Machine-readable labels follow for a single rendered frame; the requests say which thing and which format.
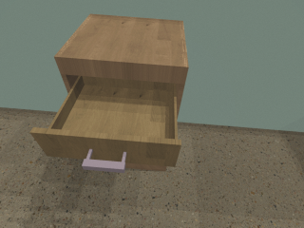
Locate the drawer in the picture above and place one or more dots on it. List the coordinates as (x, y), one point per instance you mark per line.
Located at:
(113, 116)

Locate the handle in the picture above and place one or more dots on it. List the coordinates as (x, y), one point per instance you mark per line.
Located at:
(106, 166)

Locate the cabinet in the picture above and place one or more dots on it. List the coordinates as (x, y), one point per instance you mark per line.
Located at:
(127, 48)

